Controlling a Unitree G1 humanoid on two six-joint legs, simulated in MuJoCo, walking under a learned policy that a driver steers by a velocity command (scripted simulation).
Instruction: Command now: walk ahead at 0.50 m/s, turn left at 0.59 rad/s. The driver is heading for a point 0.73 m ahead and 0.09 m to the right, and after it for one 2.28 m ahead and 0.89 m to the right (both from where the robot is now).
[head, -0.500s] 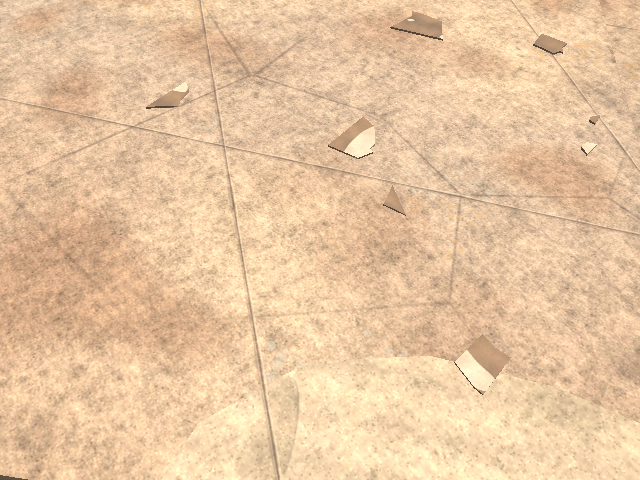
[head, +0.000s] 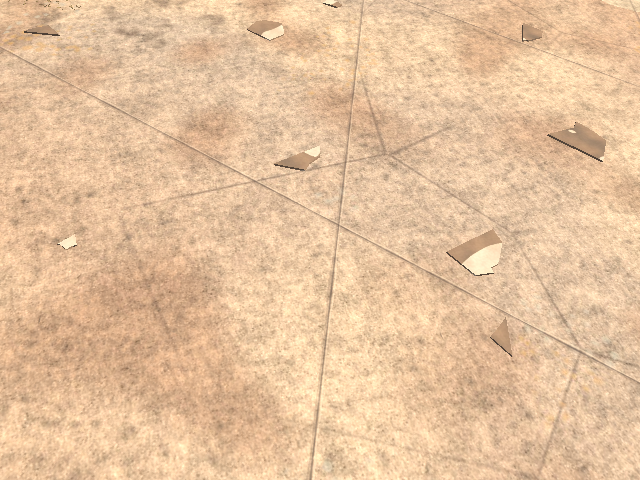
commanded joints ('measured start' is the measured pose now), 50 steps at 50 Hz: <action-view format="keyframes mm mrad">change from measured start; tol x32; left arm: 1 -352 104 17 -141 -12 -26 -11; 50 320 140 1 68 -28 -7 21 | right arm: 1 450 -24 -33 143 -8 39 6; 50 -342 -15 6 -61 -16 -171 25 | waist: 1 -244 -115 -57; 5 -11 393 46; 9 2 11 160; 23 208 228 -169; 26 150 -329 -430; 29 31 -8 -40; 50 66 -134 16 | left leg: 1 454 24 51 -217 165 30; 4 476 -1 -127 -312 304 132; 5 345 99 -334 -328 801 145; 7 240 339 -821 -756 -34 334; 17 350 116 -198 -820 592 216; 22 606 139 -92 -539 1525 164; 24 372 82 -94 -155 1212 115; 25 13 -162 -139 228 223 67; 26 -121 -223 -324 507 4 63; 50 -44 -81 -96 -514 404 20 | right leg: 1 -282 -143 -7 106 215 -9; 5 -801 -17 58 1500 -70 15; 14 -904 -95 70 994 366 105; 22 -274 125 -69 359 379 -71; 26 513 -315 985 -151 364 -295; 33 0 -116 296 -275 499 -169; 50 235 -158 367 -116 699 -120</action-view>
